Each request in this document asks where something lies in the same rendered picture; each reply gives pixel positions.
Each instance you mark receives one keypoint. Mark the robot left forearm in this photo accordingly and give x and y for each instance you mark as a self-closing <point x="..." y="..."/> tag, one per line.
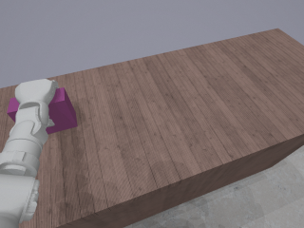
<point x="20" y="156"/>

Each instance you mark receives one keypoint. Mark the table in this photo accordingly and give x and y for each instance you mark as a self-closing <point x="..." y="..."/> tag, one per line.
<point x="155" y="132"/>

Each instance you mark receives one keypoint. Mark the robot left upper arm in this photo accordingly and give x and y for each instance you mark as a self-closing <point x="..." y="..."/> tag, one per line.
<point x="18" y="199"/>

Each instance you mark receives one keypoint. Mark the robot left hand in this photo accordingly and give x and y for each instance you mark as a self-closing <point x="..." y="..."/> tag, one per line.
<point x="42" y="90"/>

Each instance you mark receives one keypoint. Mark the sponge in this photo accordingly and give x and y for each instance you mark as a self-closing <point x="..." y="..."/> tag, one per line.
<point x="60" y="111"/>

